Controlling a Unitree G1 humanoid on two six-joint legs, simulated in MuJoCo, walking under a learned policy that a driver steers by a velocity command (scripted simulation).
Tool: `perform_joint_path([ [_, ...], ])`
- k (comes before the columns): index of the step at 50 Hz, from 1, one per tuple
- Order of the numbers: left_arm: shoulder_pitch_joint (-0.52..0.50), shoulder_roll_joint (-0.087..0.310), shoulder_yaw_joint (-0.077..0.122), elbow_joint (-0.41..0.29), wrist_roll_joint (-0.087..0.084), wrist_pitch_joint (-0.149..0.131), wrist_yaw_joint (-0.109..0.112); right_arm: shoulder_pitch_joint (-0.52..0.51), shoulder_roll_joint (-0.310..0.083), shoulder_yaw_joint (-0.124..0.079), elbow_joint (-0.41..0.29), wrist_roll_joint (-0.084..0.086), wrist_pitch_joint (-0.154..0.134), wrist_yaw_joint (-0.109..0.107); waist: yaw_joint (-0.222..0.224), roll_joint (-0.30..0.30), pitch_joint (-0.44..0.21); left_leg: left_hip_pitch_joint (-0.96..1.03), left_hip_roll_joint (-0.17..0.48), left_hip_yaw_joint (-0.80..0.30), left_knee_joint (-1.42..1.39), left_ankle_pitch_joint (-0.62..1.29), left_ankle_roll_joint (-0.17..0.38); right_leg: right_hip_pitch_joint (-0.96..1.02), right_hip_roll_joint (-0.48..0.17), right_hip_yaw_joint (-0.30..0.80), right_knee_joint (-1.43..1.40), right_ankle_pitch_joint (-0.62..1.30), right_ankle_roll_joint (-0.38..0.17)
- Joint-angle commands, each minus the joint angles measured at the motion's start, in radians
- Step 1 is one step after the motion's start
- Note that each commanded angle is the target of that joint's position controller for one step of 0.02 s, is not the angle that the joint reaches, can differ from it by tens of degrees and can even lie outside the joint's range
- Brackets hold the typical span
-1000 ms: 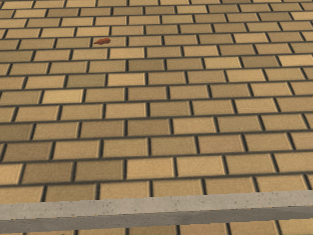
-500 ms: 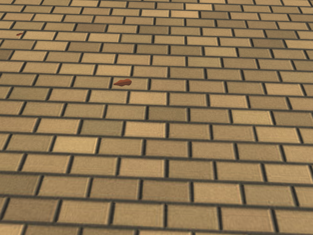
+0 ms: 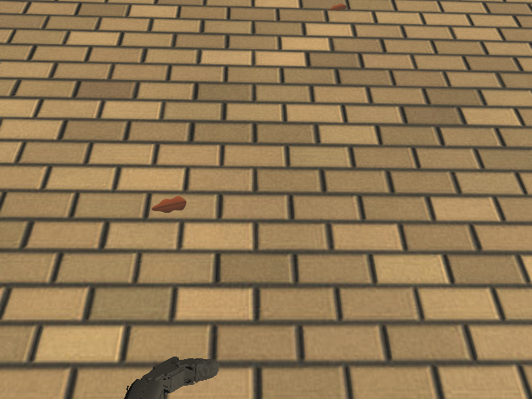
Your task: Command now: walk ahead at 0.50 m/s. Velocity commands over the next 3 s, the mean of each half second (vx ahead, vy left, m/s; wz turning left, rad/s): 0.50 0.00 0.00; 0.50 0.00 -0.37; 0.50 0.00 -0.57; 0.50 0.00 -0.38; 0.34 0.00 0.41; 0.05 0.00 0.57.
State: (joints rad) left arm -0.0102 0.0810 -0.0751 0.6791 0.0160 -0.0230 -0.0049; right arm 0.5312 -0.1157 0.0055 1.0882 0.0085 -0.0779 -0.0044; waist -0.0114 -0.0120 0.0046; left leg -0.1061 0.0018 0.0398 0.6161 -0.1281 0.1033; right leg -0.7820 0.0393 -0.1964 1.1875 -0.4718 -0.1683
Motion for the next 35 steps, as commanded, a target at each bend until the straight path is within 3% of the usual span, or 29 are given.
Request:
perform_joint_path([
  [1, 0.286, 0.32, 0.142, 0.119, -0.006, 0.0, 0.013, -0.052, -0.118, -0.068, -0.183, -0.062, -0.034, 0.05, 0.101, -0.077, -0.196, -0.608, -0.084, -0.232, 1.191, -0.046, 0.008, 0.602, -0.362, 1.222, -0.921, -0.378, -0.219],
  [2, 0.223, 0.259, 0.134, 0.148, -0.007, -0.021, 0.009, -0.16, -0.081, -0.056, -0.267, -0.06, -0.028, 0.032, 0.042, 0.019, -0.029, -0.703, -0.044, -0.19, 1.278, -0.033, 0.025, 0.442, -0.362, 1.061, -0.904, -0.364, -0.175],
  [3, 0.229, 0.178, 0.119, 0.203, 0.012, -0.042, 0.003, -0.24, -0.058, -0.048, -0.319, -0.048, -0.018, 0.008, 0.015, 0.108, 0.081, -0.758, -0.011, -0.169, 1.277, -0.047, 0.047, 0.333, -0.334, 0.847, -0.848, -0.222, -0.117],
  [4, 0.243, 0.096, 0.101, 0.251, 0.023, -0.057, 0.003, -0.215, -0.01, -0.026, -0.339, -0.041, -0.006, -0.009, -0.046, 0.121, 0.108, -0.754, 0.002, -0.193, 1.235, -0.03, 0.052, 0.28, -0.28, 0.66, -0.817, -0.007, -0.057],
  [5, 0.26, 0.037, 0.088, 0.289, 0.031, -0.07, -0.002, -0.165, -0.001, -0.018, -0.329, -0.036, 0.012, -0.016, -0.079, 0.099, 0.098, -0.758, -0.002, -0.201, 1.228, -0.047, 0.057, 0.273, -0.235, 0.524, -0.81, 0.117, -0.015],
  [6, 0.3, 0.027, 0.086, 0.327, 0.028, -0.083, -0.007, -0.154, 0.005, -0.012, -0.333, -0.031, 0.027, -0.017, -0.088, 0.055, 0.096, -0.791, -0.007, -0.213, 1.207, -0.058, 0.063, 0.299, -0.197, 0.43, -0.812, 0.195, 0.016],
  [7, 0.28, 0.062, 0.094, 0.313, 0.019, -0.087, -0.005, -0.129, -0.023, -0.012, -0.331, -0.028, 0.036, -0.011, -0.107, 0.031, 0.1, -0.751, 0.005, -0.21, 1.019, -0.048, 0.042, 0.281, -0.18, 0.357, -0.856, 0.213, 0.016],
  [8, 0.265, 0.096, 0.096, 0.3, 0.006, -0.094, -0.008, -0.172, -0.064, -0.026, -0.339, -0.023, 0.042, -0.003, -0.095, 0.019, 0.086, -0.714, 0.0, -0.16, 0.916, -0.027, 0.028, 0.288, -0.158, 0.307, -0.913, 0.323, 0.018],
  [9, 0.285, 0.135, 0.104, 0.301, -0.001, -0.107, -0.007, -0.226, -0.091, -0.031, -0.36, -0.029, 0.044, 0.003, -0.083, -0.006, 0.088, -0.686, 0.004, -0.126, 0.798, 0.018, 0.012, 0.297, -0.145, 0.258, -0.949, 0.449, 0.026],
  [11, 0.355, 0.177, 0.114, 0.307, -0.015, -0.115, 0.005, -0.305, -0.119, -0.038, -0.382, -0.037, 0.041, 0.02, -0.05, -0.04, 0.055, -0.64, 0.041, -0.014, 0.562, 0.118, -0.018, 0.403, -0.122, 0.205, -0.992, 0.643, 0.017],
  [13, 0.438, 0.193, 0.119, 0.307, -0.018, -0.116, 0.015, -0.383, -0.094, -0.03, -0.384, -0.028, 0.033, 0.035, 0.005, -0.042, 0.012, -0.583, 0.044, 0.043, 0.36, 0.172, -0.036, 0.535, -0.116, 0.192, -1.008, 0.739, 0.028],
  [16, 0.519, 0.227, 0.133, 0.296, -0.008, -0.106, 0.023, -0.527, -0.078, -0.022, -0.417, -0.017, 0.039, 0.045, 0.077, -0.082, 0.018, -0.603, 0.031, 0.072, 0.122, 0.143, -0.047, 0.782, -0.166, 0.229, -1.052, 0.779, 0.028],
  [18, 0.532, 0.228, 0.131, 0.288, -0.008, -0.097, 0.026, -0.569, -0.092, -0.024, -0.434, -0.023, 0.039, 0.037, 0.084, -0.097, 0.014, -0.581, 0.016, 0.071, 0.014, 0.094, -0.044, 0.898, -0.193, 0.223, -1.021, 0.821, 0.021],
  [20, 0.53, 0.232, 0.129, 0.284, -0.001, -0.094, 0.029, -0.554, -0.121, -0.034, -0.428, -0.03, 0.035, 0.03, 0.064, -0.102, 0.013, -0.494, -0.014, 0.082, -0.053, 0.049, -0.017, 0.947, -0.223, 0.205, -0.955, 1.005, 0.018],
  [22, 0.524, 0.257, 0.136, 0.284, 0.003, -0.091, 0.036, -0.455, -0.155, -0.051, -0.395, -0.038, 0.026, 0.017, 0.013, -0.117, -0.016, -0.362, -0.057, 0.084, -0.099, -0.041, 0.022, 0.97, -0.244, 0.199, -0.815, 1.238, 0.024],
  [23, 0.521, 0.272, 0.14, 0.282, 0.003, -0.084, 0.037, -0.349, -0.174, -0.063, -0.355, -0.039, 0.018, 0.011, -0.033, -0.1, -0.06, -0.25, -0.077, 0.083, -0.158, -0.043, 0.043, 0.965, -0.237, 0.192, -0.686, 1.258, 0.029],
  [24, 0.497, 0.274, 0.141, 0.269, -0.006, -0.079, 0.037, -0.21, -0.194, -0.075, -0.306, -0.05, 0.005, 0.002, -0.097, -0.077, -0.125, -0.029, -0.045, 0.049, -0.202, 0.011, 0.071, 0.844, -0.216, 0.175, -0.518, 1.132, 0.038],
  [25, 0.491, 0.229, 0.129, 0.224, -0.016, -0.081, 0.034, -0.063, -0.265, -0.093, -0.284, -0.077, -0.005, -0.009, -0.14, 0.007, -0.242, 0.239, 0.172, -0.177, -0.171, -0.059, 0.12, 0.612, -0.175, 0.171, -0.257, 0.771, 0.042],
  [26, 0.607, 0.122, 0.108, 0.203, -0.055, -0.076, 0.022, -0.067, -0.323, -0.11, -0.283, -0.079, -0.005, -0.004, -0.065, 0.261, -0.319, 0.467, 0.457, -0.677, -0.263, -0.033, 0.29, 0.222, 0.029, 0.142, 0.123, -0.044, 0.086],
  [27, 0.523, 0.236, 0.139, 0.207, -0.022, -0.068, 0.029, -0.147, -0.261, -0.102, -0.305, -0.039, 0.004, 0.004, -0.054, 0.05, -0.24, 0.327, 0.4, -0.655, -0.33, -0.117, 0.245, 0.171, -0.023, 0.276, 0.165, 0.033, 0.069],
  [28, 0.43, 0.24, 0.144, 0.178, -0.021, -0.075, 0.023, -0.231, -0.212, -0.086, -0.313, -0.031, -0.001, 0.008, -0.032, 0.029, -0.098, 0.175, 0.363, -0.486, -0.371, -0.093, 0.208, 0.163, -0.051, 0.29, 0.133, 0.122, 0.07],
  [29, 0.409, 0.229, 0.143, 0.174, -0.022, -0.075, 0.019, -0.258, -0.173, -0.076, -0.31, -0.036, -0.013, 0.012, -0.009, -0.008, -0.036, 0.083, 0.322, -0.378, -0.409, -0.001, 0.166, 0.187, -0.078, 0.286, 0.087, 0.17, 0.072],
  [31, 0.431, 0.202, 0.144, 0.177, -0.002, -0.046, 0.003, -0.247, -0.139, -0.064, -0.286, -0.03, -0.03, 0.002, 0.031, 0.035, 0.003, -0.02, 0.248, -0.217, -0.447, 0.088, 0.09, 0.243, -0.104, 0.28, 0.027, 0.209, 0.09],
  [35, 0.378, 0.166, 0.144, 0.148, 0.012, -0.008, -0.021, -0.174, -0.178, -0.071, -0.25, -0.019, -0.056, -0.002, 0.041, 0.072, 0.04, -0.016, 0.216, -0.072, -0.48, 0.226, 0.042, 0.151, -0.114, 0.246, -0.02, 0.272, 0.113],
])
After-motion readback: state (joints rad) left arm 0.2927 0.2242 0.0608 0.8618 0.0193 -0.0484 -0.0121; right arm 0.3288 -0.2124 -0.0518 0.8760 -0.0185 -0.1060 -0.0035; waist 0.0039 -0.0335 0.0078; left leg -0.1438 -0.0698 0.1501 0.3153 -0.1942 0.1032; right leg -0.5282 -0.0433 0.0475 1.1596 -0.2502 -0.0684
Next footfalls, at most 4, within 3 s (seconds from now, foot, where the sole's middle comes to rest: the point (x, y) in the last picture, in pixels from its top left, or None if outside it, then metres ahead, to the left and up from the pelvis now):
0.48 left None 0.43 0.09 -0.67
1.04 right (303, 292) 0.71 -0.10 -0.67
1.60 left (298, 183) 1.07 -0.11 -0.67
2.08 right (402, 182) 1.09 -0.42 -0.67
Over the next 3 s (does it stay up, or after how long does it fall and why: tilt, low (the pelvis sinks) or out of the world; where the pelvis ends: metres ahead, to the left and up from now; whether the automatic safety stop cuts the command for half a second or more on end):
stays up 1.21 -0.38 0.11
